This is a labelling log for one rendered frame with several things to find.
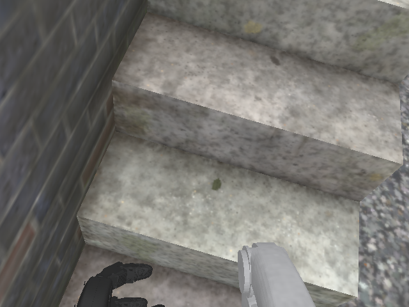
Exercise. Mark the robot right thigh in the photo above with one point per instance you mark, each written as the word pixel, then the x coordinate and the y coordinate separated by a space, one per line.
pixel 266 271

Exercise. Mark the robot left hand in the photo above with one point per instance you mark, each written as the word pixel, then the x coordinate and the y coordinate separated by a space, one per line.
pixel 97 292

